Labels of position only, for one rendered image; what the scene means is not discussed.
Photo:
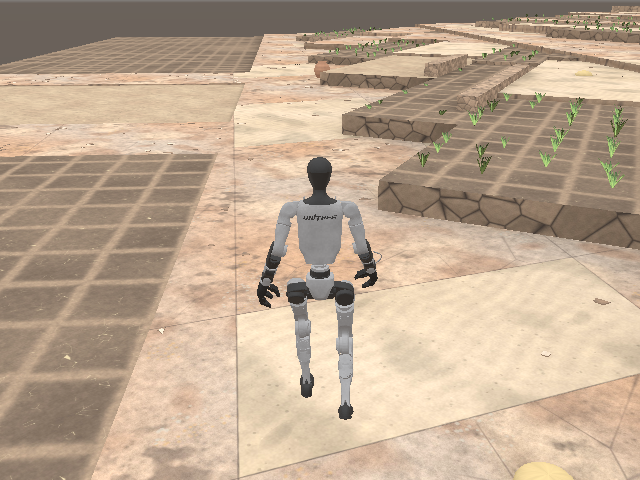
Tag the left robot forearm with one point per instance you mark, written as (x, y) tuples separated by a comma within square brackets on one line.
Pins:
[(270, 267)]

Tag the robot left hand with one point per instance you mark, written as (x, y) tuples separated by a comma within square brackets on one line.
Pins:
[(262, 291)]

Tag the robot right upper arm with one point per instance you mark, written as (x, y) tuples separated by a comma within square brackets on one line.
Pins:
[(350, 210)]

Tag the robot right hand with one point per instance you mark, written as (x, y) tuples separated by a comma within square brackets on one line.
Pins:
[(362, 273)]

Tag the right robot forearm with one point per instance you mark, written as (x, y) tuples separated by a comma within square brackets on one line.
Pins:
[(368, 260)]

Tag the right robot thigh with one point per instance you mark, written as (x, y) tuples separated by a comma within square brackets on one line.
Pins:
[(344, 302)]

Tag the robot left shin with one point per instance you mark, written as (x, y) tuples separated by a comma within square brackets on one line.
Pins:
[(303, 353)]

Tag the robot left upper arm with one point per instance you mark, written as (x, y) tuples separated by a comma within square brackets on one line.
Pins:
[(288, 210)]

